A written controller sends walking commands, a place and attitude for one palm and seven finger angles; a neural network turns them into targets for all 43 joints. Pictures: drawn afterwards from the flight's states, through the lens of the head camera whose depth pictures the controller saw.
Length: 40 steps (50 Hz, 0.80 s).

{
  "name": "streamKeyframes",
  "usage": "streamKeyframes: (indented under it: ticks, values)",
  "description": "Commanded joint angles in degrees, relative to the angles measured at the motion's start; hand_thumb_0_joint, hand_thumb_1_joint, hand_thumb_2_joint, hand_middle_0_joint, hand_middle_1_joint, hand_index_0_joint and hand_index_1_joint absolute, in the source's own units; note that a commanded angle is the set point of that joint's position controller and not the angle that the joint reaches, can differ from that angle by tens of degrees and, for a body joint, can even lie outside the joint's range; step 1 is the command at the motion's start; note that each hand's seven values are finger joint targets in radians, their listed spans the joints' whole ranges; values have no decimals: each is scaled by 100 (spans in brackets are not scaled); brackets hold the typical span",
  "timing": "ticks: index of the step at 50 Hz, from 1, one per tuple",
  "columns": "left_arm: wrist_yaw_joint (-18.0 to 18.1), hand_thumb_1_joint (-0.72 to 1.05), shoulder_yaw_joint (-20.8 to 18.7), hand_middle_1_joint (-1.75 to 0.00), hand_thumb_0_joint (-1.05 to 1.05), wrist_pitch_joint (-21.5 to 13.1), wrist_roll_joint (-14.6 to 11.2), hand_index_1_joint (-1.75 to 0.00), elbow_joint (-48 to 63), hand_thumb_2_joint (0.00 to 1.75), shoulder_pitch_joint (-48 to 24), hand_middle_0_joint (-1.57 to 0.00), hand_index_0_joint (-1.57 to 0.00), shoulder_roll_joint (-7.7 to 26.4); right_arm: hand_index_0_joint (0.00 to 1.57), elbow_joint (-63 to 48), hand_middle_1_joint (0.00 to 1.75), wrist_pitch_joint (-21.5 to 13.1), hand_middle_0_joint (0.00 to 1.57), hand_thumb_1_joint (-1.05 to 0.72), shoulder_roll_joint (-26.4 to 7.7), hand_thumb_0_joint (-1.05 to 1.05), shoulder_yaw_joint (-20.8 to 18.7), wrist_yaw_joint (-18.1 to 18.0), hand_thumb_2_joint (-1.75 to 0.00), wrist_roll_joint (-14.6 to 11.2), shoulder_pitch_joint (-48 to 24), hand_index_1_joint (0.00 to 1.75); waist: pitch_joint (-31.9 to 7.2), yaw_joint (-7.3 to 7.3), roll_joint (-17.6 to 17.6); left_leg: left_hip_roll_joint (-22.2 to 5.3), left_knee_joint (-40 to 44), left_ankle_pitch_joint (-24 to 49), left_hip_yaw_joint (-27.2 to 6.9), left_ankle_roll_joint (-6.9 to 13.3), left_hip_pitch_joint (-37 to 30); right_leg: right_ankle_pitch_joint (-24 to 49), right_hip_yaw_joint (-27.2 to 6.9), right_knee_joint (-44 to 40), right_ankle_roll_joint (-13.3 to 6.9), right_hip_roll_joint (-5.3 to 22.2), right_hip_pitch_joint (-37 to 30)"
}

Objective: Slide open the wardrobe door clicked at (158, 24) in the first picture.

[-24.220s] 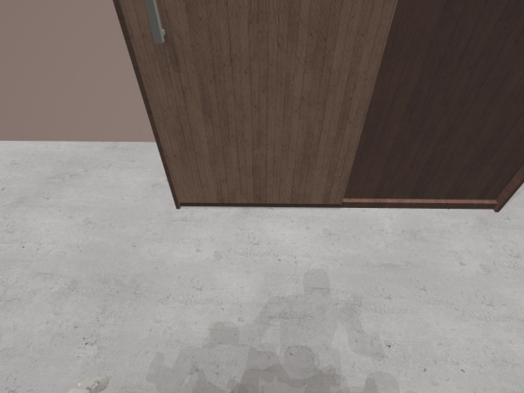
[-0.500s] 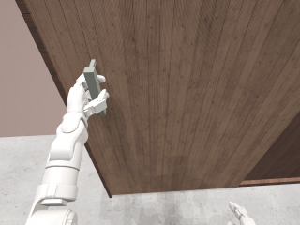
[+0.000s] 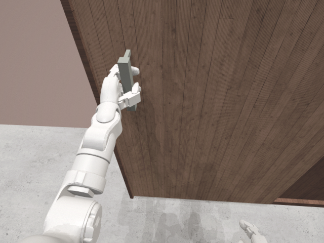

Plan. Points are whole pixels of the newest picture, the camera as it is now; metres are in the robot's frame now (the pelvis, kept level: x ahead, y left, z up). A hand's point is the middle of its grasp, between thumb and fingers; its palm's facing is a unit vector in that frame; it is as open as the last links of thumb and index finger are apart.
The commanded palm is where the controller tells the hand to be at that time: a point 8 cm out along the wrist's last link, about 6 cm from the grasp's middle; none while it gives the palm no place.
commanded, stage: tug the door sideways, standing still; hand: left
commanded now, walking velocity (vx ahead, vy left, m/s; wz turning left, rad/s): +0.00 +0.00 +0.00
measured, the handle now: (129, 81) +0.48 +0.13 +0.16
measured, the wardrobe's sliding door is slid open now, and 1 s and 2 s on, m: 0.00 0.04 0.37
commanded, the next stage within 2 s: step sideways, sliding the door along in 0.16 s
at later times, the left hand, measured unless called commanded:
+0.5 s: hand (143, 96) +0.42 +0.08 +0.16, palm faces +0.03 -0.99 -0.11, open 6.2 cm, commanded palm +0.40 +0.12 +0.17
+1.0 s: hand (154, 96) +0.43 +0.06 +0.16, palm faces +0.23 -0.97 -0.09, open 6.4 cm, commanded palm +0.40 +0.03 +0.16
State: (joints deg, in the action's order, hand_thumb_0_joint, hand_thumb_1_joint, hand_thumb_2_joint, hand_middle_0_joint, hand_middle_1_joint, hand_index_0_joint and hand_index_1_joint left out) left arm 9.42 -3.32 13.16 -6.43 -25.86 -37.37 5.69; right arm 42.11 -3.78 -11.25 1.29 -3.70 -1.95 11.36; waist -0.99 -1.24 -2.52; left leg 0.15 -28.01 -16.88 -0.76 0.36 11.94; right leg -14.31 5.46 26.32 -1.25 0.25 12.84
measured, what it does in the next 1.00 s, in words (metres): steps to the right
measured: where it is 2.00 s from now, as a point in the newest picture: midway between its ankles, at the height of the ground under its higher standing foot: outside the picture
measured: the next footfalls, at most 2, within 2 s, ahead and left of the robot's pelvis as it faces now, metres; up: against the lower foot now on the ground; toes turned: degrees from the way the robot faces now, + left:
right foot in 1.08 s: +0.18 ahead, -0.35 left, +0.00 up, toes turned +6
left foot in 1.20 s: +0.05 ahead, +0.00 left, +0.00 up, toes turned +16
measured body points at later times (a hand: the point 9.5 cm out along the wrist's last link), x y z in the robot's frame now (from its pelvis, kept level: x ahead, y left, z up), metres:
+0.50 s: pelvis -0.02 -0.01 -0.01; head +0.00 -0.02 +0.44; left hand +0.41 +0.14 +0.17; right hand +0.10 -0.25 -0.12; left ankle -0.02 +0.11 -0.74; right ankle -0.01 -0.11 -0.72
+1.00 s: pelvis +0.02 -0.12 -0.01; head +0.11 -0.11 +0.42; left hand +0.41 +0.11 +0.16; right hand +0.24 -0.30 -0.13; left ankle +0.01 +0.06 -0.74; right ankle +0.07 -0.27 -0.71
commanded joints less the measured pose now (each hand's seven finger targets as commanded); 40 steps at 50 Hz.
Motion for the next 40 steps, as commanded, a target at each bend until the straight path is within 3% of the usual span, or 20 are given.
streamKeyframes:
  ticks: [1,13,14,15,17,20,23,25,27,28,29,30,31,33,34,35,37,38,39,40]
  values:
    - [-414,90,1203,-140,0,-615,-46,-140,1436,90,-3540,-45,-45,-864,20,-626,30,-365,20,-90,-685,0,-229,-12,-90,10,-371,30,-2017,589,189,-113,23,2591,-197,-105,-1126,2001,-219,-35,-36,-150,-146]
    - [-186,90,1120,-140,0,-945,-83,-140,929,90,-4424,-45,-45,-830,20,-366,30,-616,20,-90,-730,0,-255,48,-90,18,-164,30,-2094,653,177,-87,76,2039,-252,-161,-990,1507,-203,-54,-49,-181,80]
    - [-62,90,-728,-140,0,-1525,346,-140,1044,90,-4351,-45,-45,2458,20,-508,30,-557,20,-90,-1004,0,-186,-84,-90,22,-118,30,-2011,295,399,-431,182,1393,-139,127,-398,1020,-483,-53,44,202,-184]
    - [-237,90,-72,-140,0,-1603,338,-140,242,90,-3360,-45,-45,1411,20,-430,30,-424,20,-90,-970,0,-208,-159,-90,111,-249,30,-1516,306,855,-569,208,1109,-216,237,-12,932,-351,75,106,270,-186]
    - [-377,90,439,-140,0,-1793,184,-140,741,90,-3475,-45,-45,762,20,-649,30,-436,20,-90,-841,0,-175,-203,-90,73,-421,30,-1550,324,471,-811,357,268,-321,316,-106,175,-345,342,81,260,2]
    - [-438,90,412,-140,0,-1978,132,-140,948,90,-3626,-45,-45,889,20,-751,30,-429,20,-90,-876,0,-199,-321,-90,137,-448,30,-1436,348,-835,-1589,723,27,-1492,727,-830,-641,-265,1497,88,-61,1052]
    - [-447,90,298,-140,0,-1970,103,-140,1281,90,-3743,-45,-45,1079,20,-789,30,-351,20,-90,-835,0,-184,-307,-90,162,-405,30,-1356,352,-853,-2086,497,2035,-1966,1037,-1925,-1495,-530,1991,16,-39,1976]
    - [-439,90,99,-140,0,-1949,86,-140,1318,90,-3578,-45,-45,1297,20,-822,30,-290,20,-90,-897,0,-186,-295,-90,144,-374,30,-1374,339,-638,-2094,95,3129,-1680,956,-2110,-1318,-509,1549,-22,-16,1786]
    - [-450,90,83,-140,0,-1923,97,-140,1343,90,-3273,-45,-45,1265,20,-912,30,-203,20,-90,-935,0,-193,-277,-90,76,-470,30,-1512,272,-510,-1742,-381,3023,-754,584,-1291,-554,-308,368,-87,-29,331]
    - [-476,90,195,-140,0,-1915,130,-140,1502,90,-3216,-45,-45,1165,20,-983,30,-174,20,-90,-948,0,-203,-279,-90,30,-499,30,-1681,227,-114,-1392,-884,2375,-163,346,-486,292,-425,-131,-202,169,-779]
    - [-468,90,218,-140,0,-1890,189,-140,1633,90,-3211,-45,-45,1214,20,-1013,30,-176,20,-90,-883,0,-207,-288,-90,-24,-491,30,-1864,271,770,-841,-1642,1447,422,99,374,649,-1168,-357,-506,836,-1536]
    - [-453,90,150,-140,0,-1879,203,-140,1678,90,-3249,-45,-45,1264,20,-1055,30,-182,20,-90,-773,0,-197,-306,-90,-21,-725,30,-1669,202,1591,-316,-2455,-655,457,-83,1386,1228,-2320,-619,-1012,1621,-1877]
    - [-469,90,209,-140,0,-1858,251,-140,1587,90,-3194,-45,-45,1138,20,-982,30,-234,20,-90,-752,0,-224,-312,-90,3,-811,30,-1421,46,1670,-131,-3290,-1805,250,-78,1808,1371,-2468,-674,-1296,1960,-1740]
    - [-504,90,318,-140,0,-1844,210,-140,1648,90,-3080,-45,-45,948,20,-818,30,-314,20,-90,-768,0,-258,-257,-90,5,-716,30,-1092,59,1139,-346,-3550,-1609,52,-81,1691,1928,-2069,-466,-1221,1822,-1371]
    - [-490,90,462,-140,0,-1885,245,-140,1977,90,-3323,-45,-45,816,20,-772,30,-359,20,-90,-733,0,-235,-248,-90,39,-758,30,-1122,146,769,-404,-3063,-1515,142,-95,1552,2910,-1893,-193,-1268,1786,-1514]
    - [-488,90,738,-140,0,-1984,273,-140,2306,90,-3559,-45,-45,527,20,-817,30,-369,20,-90,-613,0,-173,-244,-90,63,-733,30,-1278,189,869,-431,-2375,-1337,345,-109,1329,3648,-1454,82,-1151,1678,-1687]
    - [-480,90,1033,-140,0,-2111,258,-140,2585,90,-3624,-45,-45,218,20,-896,30,-356,20,-90,-489,0,-92,-248,-90,100,-749,30,-1574,291,900,-412,-829,-199,705,-149,491,3866,-806,603,-806,1268,-1542]
    - [-480,90,1142,-140,0,-2146,224,-140,2793,90,-3610,-45,-45,193,20,-890,30,-339,20,-90,-600,0,-154,-259,-90,101,-657,30,-1780,392,697,-639,-73,776,580,-84,-536,3371,-540,1155,-537,1107,-908]
    - [-500,90,1229,-140,0,-2168,149,-140,2952,90,-3436,-45,-45,140,20,-986,30,-326,20,-90,-882,0,-276,-265,-90,124,-676,30,-1873,442,-344,-1659,303,2720,-743,345,-1900,1676,-282,2025,-56,575,720]
    - [-592,90,1535,-140,0,-2167,77,-140,3072,90,-3367,-45,-45,-173,20,-1121,30,-265,20,-90,-923,0,-330,-189,-90,111,-664,30,-2034,354,-1397,-3014,165,4898,-2314,1026,-2844,-1376,-621,3157,209,84,2090]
